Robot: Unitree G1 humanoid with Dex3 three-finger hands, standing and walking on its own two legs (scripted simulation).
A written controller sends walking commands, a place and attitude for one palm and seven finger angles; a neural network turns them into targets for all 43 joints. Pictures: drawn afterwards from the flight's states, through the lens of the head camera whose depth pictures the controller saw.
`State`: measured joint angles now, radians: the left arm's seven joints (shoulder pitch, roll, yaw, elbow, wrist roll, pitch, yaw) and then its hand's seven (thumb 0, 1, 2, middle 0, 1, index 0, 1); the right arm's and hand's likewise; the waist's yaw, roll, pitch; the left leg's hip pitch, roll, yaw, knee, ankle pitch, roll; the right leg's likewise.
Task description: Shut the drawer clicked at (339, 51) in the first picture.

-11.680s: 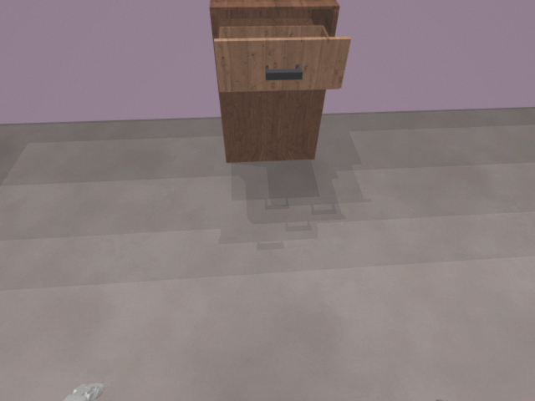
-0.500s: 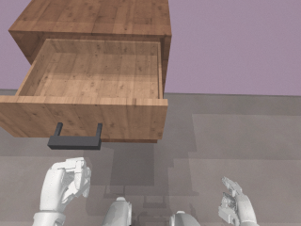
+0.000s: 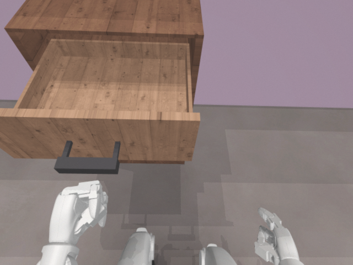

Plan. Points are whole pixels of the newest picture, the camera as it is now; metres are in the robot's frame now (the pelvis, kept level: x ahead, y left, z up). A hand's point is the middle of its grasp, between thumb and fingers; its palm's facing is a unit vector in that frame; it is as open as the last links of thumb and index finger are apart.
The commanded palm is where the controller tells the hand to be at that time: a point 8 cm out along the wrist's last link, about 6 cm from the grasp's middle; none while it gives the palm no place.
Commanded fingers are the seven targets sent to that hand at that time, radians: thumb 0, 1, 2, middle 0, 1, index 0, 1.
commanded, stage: push the drawer shut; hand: left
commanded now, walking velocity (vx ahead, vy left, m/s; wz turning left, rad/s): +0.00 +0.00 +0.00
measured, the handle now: (90, 155) +0.34 +0.21 +0.04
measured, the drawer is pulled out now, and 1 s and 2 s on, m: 0.27 0.20 0.07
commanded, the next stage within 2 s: none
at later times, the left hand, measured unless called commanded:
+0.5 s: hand (106, 191) +0.26 +0.16 +0.04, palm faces +0.00 -1.00 -0.04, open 3.1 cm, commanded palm +0.25 +0.21 +0.04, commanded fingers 0.00 0.90 0.90 -1.40 -1.60 -1.40 -1.60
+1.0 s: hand (111, 159) +0.33 +0.16 +0.04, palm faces +0.01 -1.00 -0.03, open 3.2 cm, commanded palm +0.31 +0.21 +0.04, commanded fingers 0.00 0.90 0.90 -1.40 -1.60 -1.40 -1.60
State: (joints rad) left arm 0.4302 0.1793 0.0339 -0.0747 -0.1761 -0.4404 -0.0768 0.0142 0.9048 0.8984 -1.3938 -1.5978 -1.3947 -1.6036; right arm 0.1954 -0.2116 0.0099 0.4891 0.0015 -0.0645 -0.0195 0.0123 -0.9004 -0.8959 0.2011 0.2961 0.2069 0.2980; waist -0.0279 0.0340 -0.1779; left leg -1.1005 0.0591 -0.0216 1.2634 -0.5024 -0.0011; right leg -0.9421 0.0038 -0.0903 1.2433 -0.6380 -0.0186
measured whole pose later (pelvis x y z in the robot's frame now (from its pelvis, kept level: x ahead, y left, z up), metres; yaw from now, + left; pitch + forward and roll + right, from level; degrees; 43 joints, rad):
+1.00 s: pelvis -0.01 +0.00 +0.01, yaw -1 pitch +19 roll -3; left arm -0.08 0.22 0.12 0.34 -0.18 -0.41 -0.08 0.02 0.85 0.90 -1.39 -1.60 -1.40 -1.60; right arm 0.20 -0.24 0.02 0.58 0.00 -0.04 -0.02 0.01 -0.90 -0.90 0.20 0.30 0.21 0.30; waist -0.05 0.03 -0.16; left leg -1.09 0.06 -0.01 1.21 -0.47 0.00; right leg -0.94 0.01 -0.08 1.20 -0.60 -0.01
